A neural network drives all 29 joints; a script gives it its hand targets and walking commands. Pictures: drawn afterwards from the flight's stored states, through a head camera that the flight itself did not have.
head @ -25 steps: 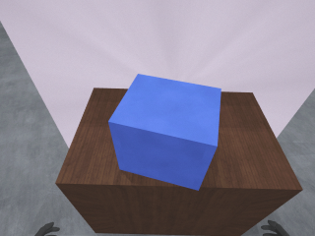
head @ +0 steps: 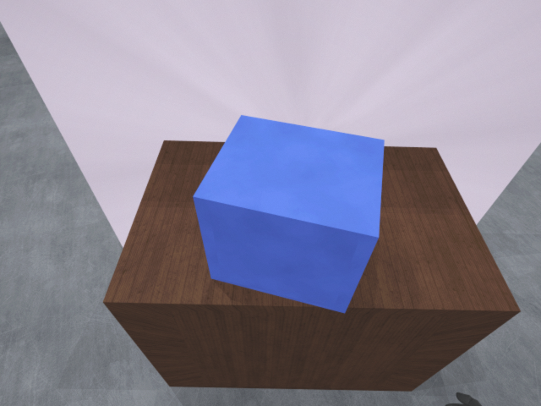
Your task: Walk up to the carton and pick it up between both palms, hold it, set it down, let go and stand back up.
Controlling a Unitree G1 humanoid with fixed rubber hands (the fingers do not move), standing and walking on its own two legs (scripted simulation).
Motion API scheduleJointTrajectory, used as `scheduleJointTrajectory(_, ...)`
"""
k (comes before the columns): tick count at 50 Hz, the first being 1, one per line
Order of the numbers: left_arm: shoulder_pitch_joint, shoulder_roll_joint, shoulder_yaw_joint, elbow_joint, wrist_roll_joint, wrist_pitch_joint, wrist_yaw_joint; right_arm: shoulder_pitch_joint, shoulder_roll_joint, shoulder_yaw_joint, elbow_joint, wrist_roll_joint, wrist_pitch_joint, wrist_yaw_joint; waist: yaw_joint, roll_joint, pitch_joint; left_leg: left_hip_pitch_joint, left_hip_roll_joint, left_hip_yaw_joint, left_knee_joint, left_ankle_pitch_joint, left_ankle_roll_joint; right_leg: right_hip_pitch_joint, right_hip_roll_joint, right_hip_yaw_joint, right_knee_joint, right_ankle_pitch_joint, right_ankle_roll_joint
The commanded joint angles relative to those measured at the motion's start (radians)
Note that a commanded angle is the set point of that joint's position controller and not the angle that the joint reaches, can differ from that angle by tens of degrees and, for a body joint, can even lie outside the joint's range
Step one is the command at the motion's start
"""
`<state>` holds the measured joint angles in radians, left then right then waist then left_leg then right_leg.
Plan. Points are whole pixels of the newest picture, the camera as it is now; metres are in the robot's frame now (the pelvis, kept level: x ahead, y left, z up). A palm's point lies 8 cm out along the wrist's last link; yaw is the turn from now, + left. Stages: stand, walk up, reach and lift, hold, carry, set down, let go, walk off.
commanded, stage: stand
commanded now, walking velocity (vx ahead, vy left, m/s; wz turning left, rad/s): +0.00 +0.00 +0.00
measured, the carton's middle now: (292, 213) +0.46 -0.03 -0.02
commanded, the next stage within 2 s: none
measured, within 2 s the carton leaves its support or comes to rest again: neither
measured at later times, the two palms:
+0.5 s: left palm out of the picture +0.08 +0.31 -0.10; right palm out of the picture +0.10 -0.31 -0.09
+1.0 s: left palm out of the picture +0.08 +0.31 -0.10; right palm out of the picture +0.09 -0.32 -0.10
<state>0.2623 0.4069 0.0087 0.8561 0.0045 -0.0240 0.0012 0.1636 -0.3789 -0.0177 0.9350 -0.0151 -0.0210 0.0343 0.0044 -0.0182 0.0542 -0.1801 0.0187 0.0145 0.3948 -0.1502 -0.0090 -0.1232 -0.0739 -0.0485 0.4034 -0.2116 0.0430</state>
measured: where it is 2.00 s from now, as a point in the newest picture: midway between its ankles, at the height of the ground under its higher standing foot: outside the picture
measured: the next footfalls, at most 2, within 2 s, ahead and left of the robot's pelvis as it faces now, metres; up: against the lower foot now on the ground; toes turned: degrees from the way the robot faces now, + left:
none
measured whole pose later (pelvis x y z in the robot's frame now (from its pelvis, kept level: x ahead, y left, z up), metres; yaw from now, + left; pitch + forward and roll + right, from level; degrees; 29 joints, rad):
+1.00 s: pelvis +0.01 +0.00 +0.00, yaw -1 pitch -4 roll +0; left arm 0.22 0.40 0.02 0.95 0.00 -0.02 0.01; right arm 0.15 -0.39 -0.02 0.99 -0.01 -0.02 0.01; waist 0.00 -0.01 0.07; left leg -0.14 0.03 0.03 0.35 -0.14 -0.02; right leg -0.09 -0.06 -0.04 0.36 -0.20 0.04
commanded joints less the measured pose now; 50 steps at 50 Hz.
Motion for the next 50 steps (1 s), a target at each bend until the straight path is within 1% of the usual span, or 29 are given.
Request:
scheduleJointTrajectory(1, 0.004, 0.161, 0.039, -0.041, 0.003, -0.016, 0.008, -0.043, -0.183, -0.041, -0.042, 0.006, -0.012, -0.005, -0.001, 0.025, 0.01, -0.005, 0.089, -0.097, -0.106, -0.104, 0.039, -0.072, -0.053, 0.066, -0.098, -0.045, -0.068)
scheduleJointTrajectory(6, -0.006, 0.186, 0.051, -0.033, 0.004, -0.018, 0.009, -0.035, -0.185, -0.04, -0.03, 0.0, -0.012, -0.009, -0.007, 0.015, 0.013, -0.02, 0.098, -0.104, -0.11, -0.093, 0.048, -0.055, -0.059, 0.07, -0.088, -0.029, -0.07)
scheduleJointTrajectory(7, 0.006, 0.156, 0.041, -0.021, -0.003, -0.018, 0.007, -0.039, -0.185, -0.039, -0.021, 0.002, -0.011, -0.013, -0.009, 0.049, -0.004, 0.003, 0.092, -0.095, -0.102, -0.053, 0.049, -0.05, -0.067, 0.075, -0.097, -0.025, -0.07)
scheduleJointTrajectory(9, -0.006, 0.168, 0.042, -0.019, -0.002, -0.021, 0.009, -0.026, -0.184, -0.039, -0.02, 0.007, -0.013, -0.013, -0.014, 0.016, -0.007, 0.008, 0.099, -0.1, -0.1, -0.045, 0.049, -0.044, -0.059, 0.069, -0.091, 0.009, -0.066)
scheduleJointTrajectory(10, -0.007, 0.187, 0.048, -0.02, 0.0, -0.021, 0.009, -0.055, -0.181, -0.035, -0.03, -0.001, -0.012, -0.011, 0.004, -0.019, -0.004, 0.002, 0.097, -0.092, -0.099, -0.027, 0.047, -0.04, -0.062, 0.065, -0.091, 0.015, -0.063)
scheduleJointTrajectory(12, -0.009, 0.18, 0.051, -0.013, 0.004, -0.015, 0.009, -0.036, -0.183, -0.036, -0.019, 0.005, -0.008, -0.014, -0.01, 0.022, -0.019, 0.018, 0.093, -0.081, -0.094, -0.013, 0.043, -0.036, -0.062, 0.076, -0.094, 0.028, -0.067)
scheduleJointTrajectory(15, -0.011, 0.166, 0.046, 0.004, -0.001, -0.02, 0.013, -0.036, -0.176, -0.032, -0.001, 0.005, -0.011, -0.017, -0.005, 0.017, -0.022, 0.032, 0.1, -0.083, -0.102, 0.018, 0.044, -0.027, -0.065, 0.075, -0.104, 0.015, -0.064)
scheduleJointTrajectory(16, -0.007, 0.181, 0.049, -0.001, -0.002, -0.021, 0.014, -0.046, -0.202, -0.04, -0.014, 0.001, -0.012, -0.018, 0.004, -0.006, -0.014, 0.024, 0.099, -0.087, -0.087, 0.013, 0.04, -0.037, -0.064, 0.074, -0.1, 0.028, -0.065)
scheduleJointTrajectory(19, -0.02, 0.17, 0.048, -0.001, -0.002, -0.012, 0.011, -0.049, -0.197, -0.036, -0.013, 0.002, -0.011, -0.019, -0.001, 0.019, -0.017, 0.007, 0.096, -0.077, -0.089, -0.015, 0.044, -0.017, -0.063, 0.08, -0.108, 0.045, -0.066)
scheduleJointTrajectory(20, -0.032, 0.178, 0.047, 0.006, -0.002, -0.01, 0.008, -0.029, -0.175, -0.028, 0.003, 0.004, -0.008, -0.019, -0.008, -0.015, -0.031, 0.03, 0.098, -0.079, -0.106, 0.002, 0.04, -0.017, -0.066, 0.072, -0.098, 0.022, -0.069)
scheduleJointTrajectory(21, -0.026, 0.168, 0.048, 0.006, 0.0, -0.015, 0.008, -0.035, -0.183, -0.029, 0.003, 0.005, -0.009, -0.017, -0.004, 0.039, -0.022, 0.033, 0.102, -0.083, -0.101, 0.011, 0.041, -0.026, -0.067, 0.083, -0.105, 0.004, -0.067)
scheduleJointTrajectory(26, -0.03, 0.169, 0.044, 0.026, 0.001, -0.01, 0.006, -0.036, -0.193, -0.034, -0.003, 0.012, -0.008, -0.02, -0.005, -0.022, 0.009, 0.028, 0.109, -0.09, -0.108, -0.008, 0.044, -0.045, -0.061, 0.075, -0.107, 0.032, -0.068)
scheduleJointTrajectory(27, -0.033, 0.18, 0.049, 0.02, 0.004, -0.014, 0.011, -0.052, -0.19, -0.032, -0.011, 0.009, -0.006, -0.017, 0.005, 0.021, -0.004, 0.022, 0.105, -0.082, -0.11, -0.022, 0.035, -0.038, -0.065, 0.079, -0.101, 0.026, -0.063)
scheduleJointTrajectory(29, -0.043, 0.174, 0.048, 0.026, 0.003, -0.014, 0.006, -0.052, -0.188, -0.035, -0.009, 0.003, -0.006, -0.02, 0.0, 0.043, -0.029, 0.023, 0.098, -0.077, -0.108, -0.014, 0.031, -0.015, -0.067, 0.075, -0.1, 0.021, -0.067)
scheduleJointTrajectory(30, -0.034, 0.167, 0.049, 0.022, 0.004, -0.013, 0.01, -0.057, -0.181, -0.033, -0.007, 0.005, -0.007, -0.02, 0.007, 0.014, -0.014, 0.025, 0.103, -0.082, -0.112, -0.019, 0.036, -0.024, -0.067, 0.087, -0.11, 0.006, -0.068)
scheduleJointTrajectory(32, -0.061, 0.169, 0.049, 0.031, 0.012, -0.009, 0.006, -0.07, -0.192, -0.037, -0.009, 0.005, -0.009, -0.02, -0.004, 0.036, 0.017, 0.01, 0.107, -0.08, -0.119, -0.074, 0.039, -0.036, -0.063, 0.079, -0.12, -0.014, -0.065)
scheduleJointTrajectory(35, -0.043, 0.165, 0.044, 0.035, 0.001, -0.009, 0.006, -0.053, -0.18, -0.033, -0.009, 0.006, -0.009, -0.024, -0.007, 0.002, 0.003, 0.022, 0.107, -0.095, -0.137, -0.056, 0.038, -0.032, -0.058, 0.076, -0.11, -0.015, -0.069)
scheduleJointTrajectory(36, -0.032, 0.151, 0.042, 0.037, 0.004, -0.01, 0.01, -0.048, -0.192, -0.039, -0.004, 0.007, -0.005, -0.022, 0.001, 0.04, -0.001, 0.024, 0.11, -0.093, -0.131, -0.06, 0.04, -0.03, -0.063, 0.075, -0.119, -0.021, -0.07)
scheduleJointTrajectory(38, -0.043, 0.164, 0.048, 0.037, 0.0, -0.011, 0.012, -0.051, -0.188, -0.039, -0.003, 0.005, -0.006, -0.025, 0.0, -0.004, 0.009, 0.014, 0.107, -0.086, -0.125, -0.037, 0.033, -0.033, -0.069, 0.082, -0.119, 0.002, -0.068)
scheduleJointTrajectory(39, -0.04, 0.159, 0.045, 0.041, -0.001, -0.012, 0.01, -0.026, -0.2, -0.042, 0.003, 0.009, -0.01, -0.023, -0.007, 0.018, 0.007, 0.02, 0.1, -0.077, -0.124, -0.03, 0.034, -0.023, -0.068, 0.089, -0.12, 0.019, -0.07)
scheduleJointTrajectory(40, -0.05, 0.167, 0.045, 0.036, 0.001, -0.013, 0.01, -0.014, -0.19, -0.04, 0.013, 0.009, -0.01, -0.024, -0.01, 0.001, -0.002, 0.031, 0.103, -0.073, -0.122, -0.018, 0.03, -0.025, -0.067, 0.087, -0.119, 0.019, -0.068)
scheduleJointTrajectory(41, -0.038, 0.153, 0.042, 0.038, -0.004, -0.014, 0.014, -0.039, -0.189, -0.042, 0.011, 0.006, -0.011, -0.025, 0.001, 0.018, 0.009, 0.015, 0.106, -0.081, -0.126, -0.017, 0.035, -0.023, -0.07, 0.079, -0.123, 0.012, -0.068)
scheduleJointTrajectory(42, -0.045, 0.163, 0.047, 0.039, -0.003, -0.014, 0.013, -0.042, -0.186, -0.04, 0.008, 0.006, -0.011, -0.024, 0.001, -0.004, -0.009, 0.025, 0.108, -0.085, -0.129, -0.016, 0.041, -0.016, -0.073, 0.083, -0.12, 0.012, -0.067)
scheduleJointTrajectory(44, -0.047, 0.166, 0.046, 0.037, 0.004, -0.014, 0.013, -0.047, -0.179, -0.041, -0.001, 0.0, -0.008, -0.028, -0.006, 0.028, -0.018, 0.045, 0.109, -0.077, -0.113, -0.005, 0.038, -0.024, -0.071, 0.082, -0.126, 0.029, -0.067)
scheduleJointTrajectory(45, -0.048, 0.168, 0.049, 0.042, 0.002, -0.009, 0.013, -0.055, -0.19, -0.04, 0.003, 0.004, -0.006, -0.028, 0.004, 0.006, -0.014, 0.03, 0.108, -0.086, -0.124, 0.011, 0.041, -0.006, -0.07, 0.082, -0.113, 0.013, -0.069)
scheduleJointTrajectory(46, -0.037, 0.159, 0.047, 0.046, -0.001, -0.009, 0.012, -0.045, -0.188, -0.04, 0.006, 0.003, -0.003, -0.027, 0.002, 0.038, -0.031, 0.046, 0.11, -0.07, -0.112, 0.008, 0.042, -0.013, -0.074, 0.089, -0.128, 0.018, -0.07)
scheduleJointTrajectory(47, -0.05, 0.161, 0.044, 0.045, -0.004, -0.01, 0.013, -0.02, -0.191, -0.045, 0.005, 0.009, -0.009, -0.027, -0.024, 0.009, 0.005, 0.034, 0.108, -0.082, -0.122, 0.0, 0.039, -0.032, -0.068, 0.093, -0.116, 0.022, -0.07)
scheduleJointTrajectory(48, -0.051, 0.165, 0.048, 0.048, -0.005, -0.01, 0.012, -0.03, -0.197, -0.04, 0.015, 0.006, -0.01, -0.03, -0.005, 0.013, -0.01, 0.036, 0.105, -0.074, -0.118, 0.001, 0.034, -0.015, -0.065, 0.08, -0.12, 0.038, -0.065)
scheduleJointTrajectory(50, -0.022, 0.165, 0.049, 0.056, -0.006, -0.007, 0.013, -0.024, -0.197, -0.038, 0.017, 0.008, -0.008, -0.027, 0.0, 0.019, 0.0, 0.033, 0.109, -0.079, -0.116, 0.013, 0.038, -0.012, -0.069, 0.077, -0.12, 0.028, -0.067)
